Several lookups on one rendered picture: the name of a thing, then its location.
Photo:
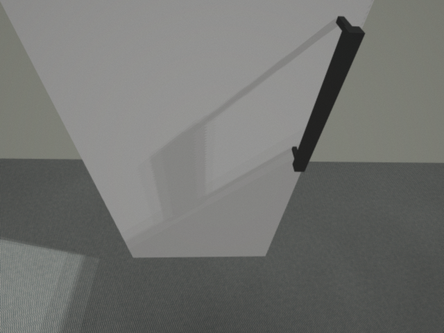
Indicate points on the fridge door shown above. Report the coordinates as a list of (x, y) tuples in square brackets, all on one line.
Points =
[(185, 112)]

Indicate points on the handle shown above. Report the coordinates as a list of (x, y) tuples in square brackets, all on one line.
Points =
[(344, 54)]

